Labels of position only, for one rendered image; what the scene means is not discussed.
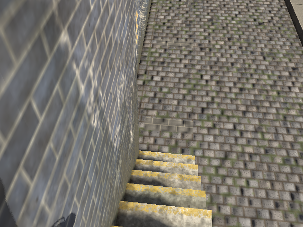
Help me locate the stairs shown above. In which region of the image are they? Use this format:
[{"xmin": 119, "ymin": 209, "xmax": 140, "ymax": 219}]
[{"xmin": 110, "ymin": 150, "xmax": 212, "ymax": 227}]

